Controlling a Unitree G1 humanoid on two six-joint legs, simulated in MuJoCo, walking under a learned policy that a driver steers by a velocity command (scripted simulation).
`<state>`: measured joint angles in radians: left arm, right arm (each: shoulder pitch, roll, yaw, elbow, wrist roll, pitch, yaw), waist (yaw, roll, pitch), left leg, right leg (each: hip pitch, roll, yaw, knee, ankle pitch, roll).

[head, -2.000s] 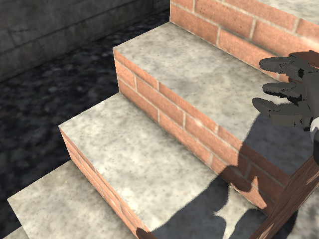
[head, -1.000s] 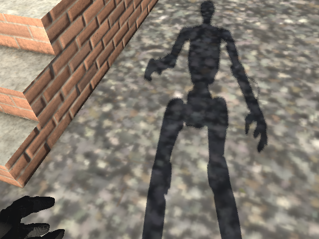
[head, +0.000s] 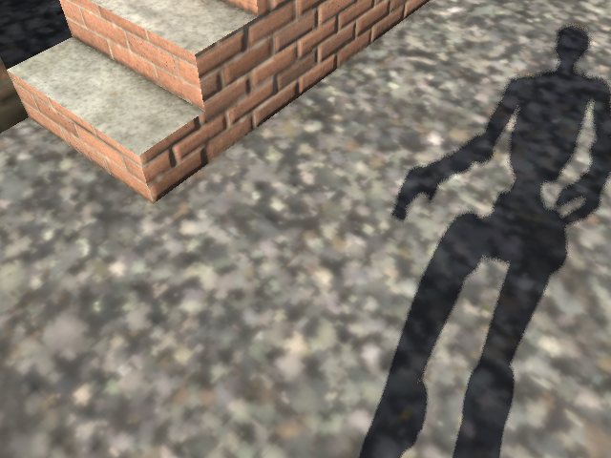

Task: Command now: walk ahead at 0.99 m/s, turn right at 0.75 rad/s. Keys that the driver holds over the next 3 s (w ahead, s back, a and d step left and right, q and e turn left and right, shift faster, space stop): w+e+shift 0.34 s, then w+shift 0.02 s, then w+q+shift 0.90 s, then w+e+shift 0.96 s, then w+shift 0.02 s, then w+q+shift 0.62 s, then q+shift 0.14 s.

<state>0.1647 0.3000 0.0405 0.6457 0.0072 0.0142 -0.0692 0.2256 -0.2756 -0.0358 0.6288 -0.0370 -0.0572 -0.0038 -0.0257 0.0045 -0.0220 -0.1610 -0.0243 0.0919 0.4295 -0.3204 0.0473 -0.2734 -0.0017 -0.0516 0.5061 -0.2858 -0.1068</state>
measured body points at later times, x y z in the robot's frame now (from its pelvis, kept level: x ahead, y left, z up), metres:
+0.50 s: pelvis +0.29 -0.04 -0.01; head +0.32 -0.04 +0.44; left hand +0.49 +0.18 -0.12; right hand +0.31 -0.35 -0.10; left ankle +0.36 +0.05 -0.74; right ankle +0.13 -0.10 -0.64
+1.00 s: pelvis +0.65 -0.18 -0.01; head +0.67 -0.18 +0.44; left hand +0.66 +0.11 -0.12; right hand +0.85 -0.46 -0.08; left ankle +0.75 -0.08 -0.65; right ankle +0.52 -0.29 -0.74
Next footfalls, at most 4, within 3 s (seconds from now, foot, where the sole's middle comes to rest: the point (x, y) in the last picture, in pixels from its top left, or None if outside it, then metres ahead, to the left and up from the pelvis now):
0.38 left None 0.40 0.04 -0.77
0.74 right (452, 427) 0.56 -0.30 -0.77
1.18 left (357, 270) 0.99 -0.12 -0.77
1.62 right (345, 154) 1.46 -0.12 -0.77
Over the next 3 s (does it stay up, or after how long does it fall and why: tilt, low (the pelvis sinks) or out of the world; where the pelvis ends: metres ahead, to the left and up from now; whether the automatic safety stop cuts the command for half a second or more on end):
stays up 1.59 -0.29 0.01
